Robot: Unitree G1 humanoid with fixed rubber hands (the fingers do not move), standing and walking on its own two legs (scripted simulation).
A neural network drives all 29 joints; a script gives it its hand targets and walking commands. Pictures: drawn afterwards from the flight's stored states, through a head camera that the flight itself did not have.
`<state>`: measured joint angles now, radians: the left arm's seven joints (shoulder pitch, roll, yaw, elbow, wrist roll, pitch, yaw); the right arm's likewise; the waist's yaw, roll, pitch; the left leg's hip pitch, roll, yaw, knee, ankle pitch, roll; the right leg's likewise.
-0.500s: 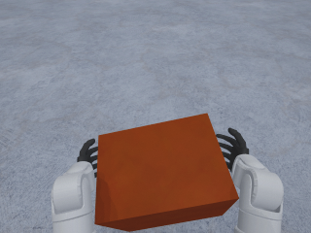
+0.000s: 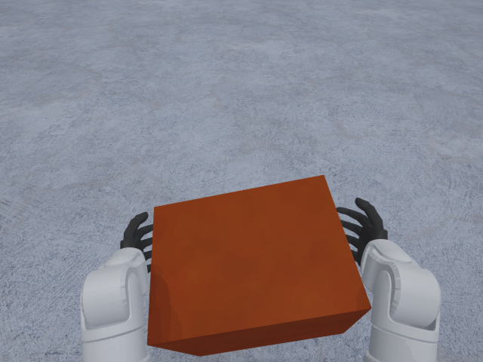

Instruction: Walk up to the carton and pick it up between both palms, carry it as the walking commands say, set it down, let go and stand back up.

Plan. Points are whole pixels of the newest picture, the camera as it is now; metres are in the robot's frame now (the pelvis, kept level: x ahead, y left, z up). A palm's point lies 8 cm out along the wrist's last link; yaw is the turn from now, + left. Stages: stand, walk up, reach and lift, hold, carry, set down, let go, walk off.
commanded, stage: carry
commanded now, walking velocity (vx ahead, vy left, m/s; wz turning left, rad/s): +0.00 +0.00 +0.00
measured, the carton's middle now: (255, 274) +0.26 -0.01 +0.02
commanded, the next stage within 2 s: hold in 0.46 s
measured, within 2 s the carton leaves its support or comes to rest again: neither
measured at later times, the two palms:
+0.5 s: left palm (131, 259) +0.25 +0.18 +0.08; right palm (367, 251) +0.26 -0.17 +0.10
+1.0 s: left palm (173, 235) +0.32 +0.14 +0.05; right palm (378, 269) +0.26 -0.21 +0.04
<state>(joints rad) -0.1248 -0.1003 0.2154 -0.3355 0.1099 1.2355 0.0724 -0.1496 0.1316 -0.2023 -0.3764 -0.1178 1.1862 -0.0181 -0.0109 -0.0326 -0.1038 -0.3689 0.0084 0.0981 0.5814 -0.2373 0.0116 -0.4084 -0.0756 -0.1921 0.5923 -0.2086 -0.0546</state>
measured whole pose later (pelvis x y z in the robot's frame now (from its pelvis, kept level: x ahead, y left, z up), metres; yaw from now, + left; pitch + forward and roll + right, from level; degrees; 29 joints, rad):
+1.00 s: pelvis -0.02 -0.01 +0.00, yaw -3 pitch -1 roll -1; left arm -0.47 -0.03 0.29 0.56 0.23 0.62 0.00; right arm -0.30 0.14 -0.39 0.30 -0.17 0.70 -0.06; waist -0.01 0.00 -0.05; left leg -0.33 -0.02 -0.03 0.59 -0.28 0.03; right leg -0.35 0.02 -0.15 0.50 -0.20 -0.05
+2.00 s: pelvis +0.01 +0.00 -0.05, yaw -3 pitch +19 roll -2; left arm -0.40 -0.05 0.29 0.62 0.16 0.10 0.05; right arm -0.24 0.12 -0.31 0.49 -0.13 0.09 -0.14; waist -0.01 0.04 -0.03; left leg -0.92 -0.03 -0.04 1.00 -0.42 0.03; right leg -0.94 0.01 -0.11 0.93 -0.33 -0.05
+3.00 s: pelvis -0.04 +0.00 -0.22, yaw -4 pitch +34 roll -3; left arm -0.77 0.02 0.31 0.69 0.14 0.21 0.11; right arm -0.68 0.02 -0.40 0.54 -0.11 0.26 -0.14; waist 0.02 0.02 -0.06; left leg -1.71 -0.05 -0.02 1.71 -0.59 0.03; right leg -1.74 0.01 -0.11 1.63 -0.48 -0.06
